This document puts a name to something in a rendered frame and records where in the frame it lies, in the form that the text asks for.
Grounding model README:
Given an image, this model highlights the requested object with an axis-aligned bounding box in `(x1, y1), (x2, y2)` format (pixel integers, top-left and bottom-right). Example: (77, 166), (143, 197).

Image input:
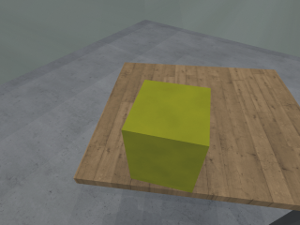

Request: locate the carton
(121, 80), (211, 193)

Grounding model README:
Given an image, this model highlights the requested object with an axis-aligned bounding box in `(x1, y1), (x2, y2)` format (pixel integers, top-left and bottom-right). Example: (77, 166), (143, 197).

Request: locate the table
(73, 62), (300, 225)

